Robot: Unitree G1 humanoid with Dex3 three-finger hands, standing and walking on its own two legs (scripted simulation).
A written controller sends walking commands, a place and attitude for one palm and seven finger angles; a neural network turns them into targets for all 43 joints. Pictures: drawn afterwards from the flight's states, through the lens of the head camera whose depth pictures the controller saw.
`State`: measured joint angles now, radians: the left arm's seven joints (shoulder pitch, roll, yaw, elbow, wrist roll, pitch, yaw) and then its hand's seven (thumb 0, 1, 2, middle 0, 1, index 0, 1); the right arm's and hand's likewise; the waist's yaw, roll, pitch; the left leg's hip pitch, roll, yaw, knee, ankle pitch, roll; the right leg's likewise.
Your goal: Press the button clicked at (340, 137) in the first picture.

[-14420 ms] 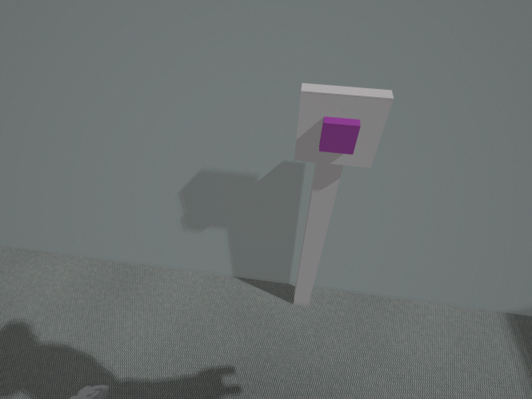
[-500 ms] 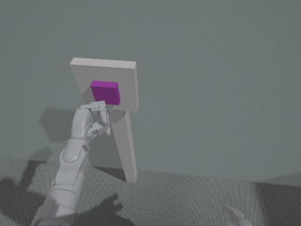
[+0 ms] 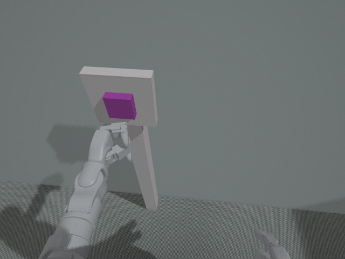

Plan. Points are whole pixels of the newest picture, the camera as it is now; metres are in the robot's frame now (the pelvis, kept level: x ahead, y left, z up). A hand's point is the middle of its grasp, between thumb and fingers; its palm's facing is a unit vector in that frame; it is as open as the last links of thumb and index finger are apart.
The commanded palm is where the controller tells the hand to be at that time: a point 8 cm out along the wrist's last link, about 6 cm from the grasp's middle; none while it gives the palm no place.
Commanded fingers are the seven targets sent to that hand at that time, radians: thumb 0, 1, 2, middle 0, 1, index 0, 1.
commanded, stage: aim a knuckle at the button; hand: left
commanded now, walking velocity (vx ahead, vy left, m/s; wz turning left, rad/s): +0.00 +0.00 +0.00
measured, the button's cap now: (120, 105) +0.45 +0.14 +0.11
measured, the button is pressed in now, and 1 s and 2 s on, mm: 0 13 0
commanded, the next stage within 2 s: press the button with the knuckle in 0.04 s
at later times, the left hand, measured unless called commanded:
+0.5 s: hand (124, 134) +0.38 +0.13 +0.08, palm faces -0.07 -1.00 -0.01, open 3.1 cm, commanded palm +0.36 +0.18 +0.09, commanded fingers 0.00 0.90 0.90 -1.30 -1.50 -1.30 -1.50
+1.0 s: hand (127, 128) +0.41 +0.13 +0.08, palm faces -0.09 -1.00 -0.03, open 2.7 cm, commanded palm +0.40 +0.17 +0.09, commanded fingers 0.00 0.90 0.90 -1.30 -1.50 -1.30 -1.50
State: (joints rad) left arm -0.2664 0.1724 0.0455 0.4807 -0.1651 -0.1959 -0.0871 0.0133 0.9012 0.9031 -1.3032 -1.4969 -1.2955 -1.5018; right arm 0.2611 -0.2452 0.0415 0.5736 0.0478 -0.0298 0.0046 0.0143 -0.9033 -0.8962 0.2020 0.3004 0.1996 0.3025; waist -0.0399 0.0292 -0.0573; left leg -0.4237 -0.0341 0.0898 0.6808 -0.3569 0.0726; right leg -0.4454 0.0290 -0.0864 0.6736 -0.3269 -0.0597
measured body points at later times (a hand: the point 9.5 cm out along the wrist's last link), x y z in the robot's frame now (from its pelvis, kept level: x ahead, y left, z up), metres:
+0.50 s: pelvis +0.00 -0.01 +0.00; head +0.04 -0.02 +0.45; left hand +0.38 +0.18 +0.09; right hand +0.12 -0.27 -0.11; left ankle +0.00 +0.07 -0.72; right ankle +0.01 -0.08 -0.72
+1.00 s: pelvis -0.01 +0.00 -0.01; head +0.04 +0.00 +0.44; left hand +0.41 +0.18 +0.08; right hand +0.08 -0.25 -0.12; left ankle +0.00 +0.07 -0.72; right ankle +0.01 -0.08 -0.72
